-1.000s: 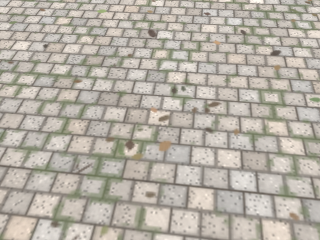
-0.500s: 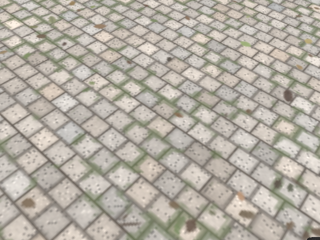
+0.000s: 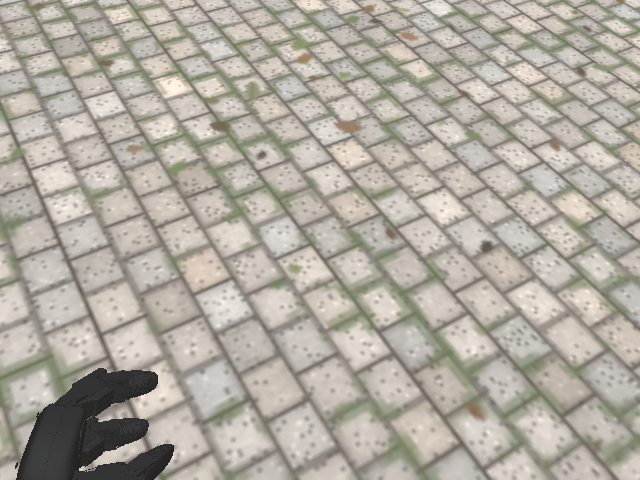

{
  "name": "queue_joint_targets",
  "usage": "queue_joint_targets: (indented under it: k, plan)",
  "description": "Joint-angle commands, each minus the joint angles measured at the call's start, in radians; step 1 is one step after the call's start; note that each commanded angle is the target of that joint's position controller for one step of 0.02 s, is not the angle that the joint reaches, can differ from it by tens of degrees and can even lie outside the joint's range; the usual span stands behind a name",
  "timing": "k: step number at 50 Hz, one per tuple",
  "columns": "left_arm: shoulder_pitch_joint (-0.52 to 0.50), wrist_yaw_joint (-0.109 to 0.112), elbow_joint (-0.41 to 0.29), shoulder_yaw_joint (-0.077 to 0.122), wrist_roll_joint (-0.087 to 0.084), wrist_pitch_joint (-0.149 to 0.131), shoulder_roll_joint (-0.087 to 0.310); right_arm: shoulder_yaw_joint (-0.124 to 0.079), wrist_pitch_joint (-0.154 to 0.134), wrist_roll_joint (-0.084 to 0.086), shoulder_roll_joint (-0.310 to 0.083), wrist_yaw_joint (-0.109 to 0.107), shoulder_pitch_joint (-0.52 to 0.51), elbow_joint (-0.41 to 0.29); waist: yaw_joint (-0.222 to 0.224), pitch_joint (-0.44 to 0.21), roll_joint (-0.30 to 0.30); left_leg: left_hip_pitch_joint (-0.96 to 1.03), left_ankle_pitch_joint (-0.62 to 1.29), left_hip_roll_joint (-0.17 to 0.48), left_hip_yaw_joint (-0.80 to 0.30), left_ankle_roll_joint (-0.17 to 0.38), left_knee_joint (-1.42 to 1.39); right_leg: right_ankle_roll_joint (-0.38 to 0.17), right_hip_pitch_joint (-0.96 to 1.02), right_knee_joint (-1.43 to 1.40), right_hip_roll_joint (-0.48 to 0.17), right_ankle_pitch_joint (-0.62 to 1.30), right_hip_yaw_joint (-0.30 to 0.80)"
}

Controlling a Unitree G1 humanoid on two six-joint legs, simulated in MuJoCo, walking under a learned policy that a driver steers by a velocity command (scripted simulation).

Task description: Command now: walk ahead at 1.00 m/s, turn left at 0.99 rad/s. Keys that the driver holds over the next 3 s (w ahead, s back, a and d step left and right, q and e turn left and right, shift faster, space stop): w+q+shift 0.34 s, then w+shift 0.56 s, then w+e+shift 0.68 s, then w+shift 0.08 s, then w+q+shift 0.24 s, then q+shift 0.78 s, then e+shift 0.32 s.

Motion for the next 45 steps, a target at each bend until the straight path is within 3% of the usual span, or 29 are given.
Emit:
queue_joint_targets:
  k: [1,3,4,5,6,7,8,9,10,11,12,14,16,19,21,24,27,29,30,31,32,33,34,35,36,37,38,41,45]
  plan:
    - [-0.081,-0.002,-0.081,0.04,-0.034,-0.012,0.099,-0.06,-0.017,0.017,-0.18,-0.017,-0.07,-0.058,0.037,0.03,0.105,-0.314,-0.019,0.154,-0.205,0.09,-0.146,0.015,0.349,-0.113,0.06,0.083,-0.044]
    - [-0.058,-0.002,-0.079,0.057,-0.047,-0.016,0.13,-0.064,-0.004,0.016,-0.171,-0.021,-0.057,-0.042,0.058,0.022,0.133,-0.174,0.074,0.191,-0.252,0.074,-0.06,0.002,0.334,-0.142,0.051,-0.019,-0.035]
    - [0.038,0.001,-0.06,0.077,-0.051,-0.018,0.156,-0.066,0.005,0.007,-0.173,-0.019,-0.064,-0.04,0.111,-0.03,0.149,-0.131,0.208,0.197,-0.251,0.054,0.035,-0.015,0.415,-0.123,0.053,-0.094,-0.05]
    - [0.223,0.01,-0.026,0.102,-0.057,-0.015,0.188,-0.056,0.01,-0.014,-0.158,-0.007,-0.084,-0.049,0.216,-0.146,0.141,-0.138,0.364,0.155,-0.205,0.016,0.25,-0.037,0.607,-0.098,0.041,-0.154,-0.073]
    - [0.461,0.024,0.004,0.106,-0.047,-0.003,0.215,-0.023,0.011,-0.046,-0.075,0.006,-0.095,-0.076,0.31,-0.347,0.072,-0.328,0.254,0.119,-0.138,-0.017,0.601,-0.065,0.974,0.014,-0.095,-0.351,0.057]
    - [0.485,0.002,0.034,0.114,0.007,0.0,0.312,0.012,-0.003,0.032,0.04,0.014,0.117,-0.126,0.152,-0.498,-0.492,-0.67,-0.237,0.009,-0.035,-0.058,0.97,-0.239,1.231,-0.293,-0.356,-0.846,0.725]
    - [0.407,-0.004,0.002,0.1,0.003,0.005,0.217,0.012,0.004,0.058,-0.056,0.002,0.055,-0.103,0.183,-0.382,-0.42,-0.793,-0.121,0.124,0.018,-0.063,1.069,-0.224,1.132,-0.387,-0.359,-1.083,0.823]
    - [0.354,0.006,-0.005,0.084,-0.007,0.013,0.147,-0.007,0.01,0.033,-0.139,0.001,-0.085,-0.114,0.22,-0.233,-0.248,-0.814,-0.041,0.149,0.071,-0.069,1.076,-0.196,0.993,-0.386,-0.317,-0.937,0.629]
    - [0.34,0.01,0.016,0.081,0.003,0.024,0.139,-0.014,0.014,0.005,-0.155,0.0,-0.165,-0.122,0.219,-0.15,-0.056,-0.771,-0.002,0.189,0.096,-0.067,1.036,-0.176,0.867,-0.375,-0.27,-0.711,0.447]
    - [0.325,0.011,0.041,0.08,0.013,0.027,0.137,-0.017,0.011,-0.011,-0.144,0.006,-0.213,-0.145,0.198,-0.086,-0.022,-0.745,0.028,0.225,0.095,-0.063,0.98,-0.182,0.762,-0.37,-0.241,-0.555,0.332]
    - [0.305,0.015,0.061,0.071,0.019,0.021,0.11,-0.02,0.018,-0.001,-0.13,0.015,-0.208,-0.148,0.166,-0.055,-0.048,-0.698,0.043,0.264,0.082,-0.06,0.939,-0.18,0.686,-0.381,-0.216,-0.462,0.234]
    - [0.295,0.01,0.098,0.058,-0.003,0.014,0.054,-0.018,0.039,0.02,-0.095,0.02,-0.214,-0.153,0.145,-0.026,-0.073,-0.703,0.027,0.295,0.101,-0.048,0.915,-0.173,0.647,-0.411,-0.185,-0.383,0.096]
    - [0.293,0.009,0.125,0.063,-0.018,0.011,0.066,-0.007,0.05,0.016,-0.064,0.027,-0.245,-0.179,0.127,0.023,-0.059,-0.773,0.07,0.322,0.107,-0.054,0.889,-0.192,0.621,-0.445,-0.21,-0.301,0.012]
    - [0.299,0.01,0.146,0.065,0.004,0.009,0.093,0.0,0.042,0.011,-0.059,0.035,-0.296,-0.192,0.117,0.079,-0.001,-0.801,0.216,0.304,0.105,-0.07,0.779,-0.204,0.578,-0.502,-0.196,-0.192,-0.125]
    - [0.336,0.008,0.168,0.065,0.008,0.006,0.111,0.004,0.031,0.005,-0.059,0.044,-0.356,-0.2,0.132,0.117,0.033,-0.78,0.316,0.273,0.14,-0.06,0.643,-0.2,0.574,-0.543,-0.177,-0.129,-0.214]
    - [0.431,0.006,0.214,0.066,-0.006,0.013,0.148,0.014,0.006,0.001,-0.043,0.07,-0.487,-0.231,0.171,0.16,0.068,-0.718,0.383,0.222,0.222,-0.019,0.41,-0.191,0.65,-0.596,-0.189,0.019,-0.29]
    - [0.459,0.015,0.243,0.07,-0.016,0.031,0.224,-0.005,-0.008,0.002,-0.083,0.084,-0.523,-0.261,0.119,0.097,-0.044,-0.55,0.282,0.111,0.338,0.021,0.293,-0.194,0.776,-0.479,-0.215,0.705,-0.355]
    - [0.443,0.027,0.257,0.07,-0.011,0.049,0.26,-0.05,0.006,0.002,-0.172,0.073,-0.315,-0.228,-0.026,-0.059,-0.157,-0.287,0.174,0.058,0.34,0.07,0.27,-0.196,0.815,-0.183,-0.245,1.073,-0.351]
    - [0.384,0.034,0.25,0.065,-0.013,0.059,0.257,-0.084,0.017,0.005,-0.223,0.057,-0.053,-0.148,-0.167,-0.168,-0.144,0.04,0.272,0.06,0.319,0.105,0.155,-0.173,0.685,0.087,-0.215,1.056,-0.371]
    - [0.41,0.042,0.22,0.04,0.002,0.053,0.168,-0.098,0.029,0.005,-0.275,0.039,0.096,-0.077,-0.15,-0.26,0.017,0.417,0.19,0.202,0.061,0.108,0.21,-0.144,0.356,0.472,-0.116,0.202,-0.333]
    - [0.536,0.025,0.184,-0.003,-0.025,0.014,0.024,-0.092,0.013,-0.008,-0.322,0.042,0.046,-0.092,0.011,-0.444,0.32,0.612,-0.223,0.426,-0.521,0.259,0.002,-0.124,0.042,0.809,0.069,-0.556,-0.192]
    - [0.414,0.02,0.175,0.021,-0.061,-0.022,0.133,-0.068,-0.006,-0.023,-0.207,0.049,0.054,-0.079,-0.058,-0.428,0.17,0.539,-0.332,0.432,-0.608,0.223,-0.136,-0.157,-0.03,0.848,0.038,-0.519,-0.032]
    - [0.303,0.019,0.131,0.02,-0.09,-0.032,0.116,-0.058,-0.021,-0.032,-0.184,0.05,0.033,-0.059,-0.038,-0.242,0.126,0.378,-0.243,0.422,-0.495,0.203,-0.174,-0.163,-0.088,0.828,0.012,-0.482,-0.049]
    - [0.256,0.024,0.122,0.011,-0.075,-0.035,0.088,-0.052,-0.037,-0.033,-0.172,0.052,-0.035,-0.048,0.017,-0.113,0.002,0.19,-0.107,0.393,-0.378,0.184,-0.195,-0.163,-0.072,0.742,-0.035,-0.42,-0.053]
    - [0.256,0.025,0.137,0.015,-0.049,-0.025,0.073,-0.036,-0.047,-0.044,-0.117,0.056,-0.101,-0.044,0.068,-0.068,-0.013,0.061,-0.026,0.339,-0.259,0.157,-0.2,-0.162,-0.018,0.673,-0.073,-0.367,-0.056]
    - [0.313,0.014,0.152,0.015,-0.046,-0.007,0.065,-0.023,-0.051,-0.058,-0.08,0.057,-0.142,-0.047,0.123,-0.053,0.05,-0.029,0.001,0.317,-0.197,0.156,-0.216,-0.153,0.032,0.647,-0.095,-0.327,-0.05]
    - [0.328,0.008,0.165,0.016,-0.04,0.011,0.061,-0.017,-0.053,-0.049,-0.053,0.057,-0.159,-0.043,0.14,-0.033,0.063,-0.09,0.026,0.299,-0.16,0.156,-0.243,-0.139,0.048,0.619,-0.111,-0.318,-0.06]
    - [0.235,0.005,0.137,0.005,-0.017,0.038,0.038,-0.02,-0.065,-0.027,-0.081,0.042,-0.124,-0.007,0.14,0.067,0.043,-0.198,0.14,0.278,-0.044,0.149,-0.31,-0.085,-0.03,0.479,-0.134,-0.223,-0.096]
    - [-0.003,-0.02,0.069,-0.014,-0.002,0.005,0.013,-0.015,-0.073,-0.027,-0.091,0.013,-0.029,0.026,0.051,0.116,0.021,-0.274,0.288,0.215,0.117,0.109,-0.375,-0.064,0.076,0.085,-0.061,0.184,-0.198]
Next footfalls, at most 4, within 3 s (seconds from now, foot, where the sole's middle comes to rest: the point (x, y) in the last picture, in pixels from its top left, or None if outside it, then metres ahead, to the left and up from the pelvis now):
0.12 right None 0.33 -0.19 -0.77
0.60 left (182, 419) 0.63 0.22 -0.77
1.10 right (141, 237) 1.15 0.34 -0.77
1.52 left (30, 162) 1.46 0.68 -0.77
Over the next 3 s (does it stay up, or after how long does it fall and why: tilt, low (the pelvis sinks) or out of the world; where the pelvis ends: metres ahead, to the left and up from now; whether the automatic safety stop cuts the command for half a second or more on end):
stays up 2.02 0.56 0.00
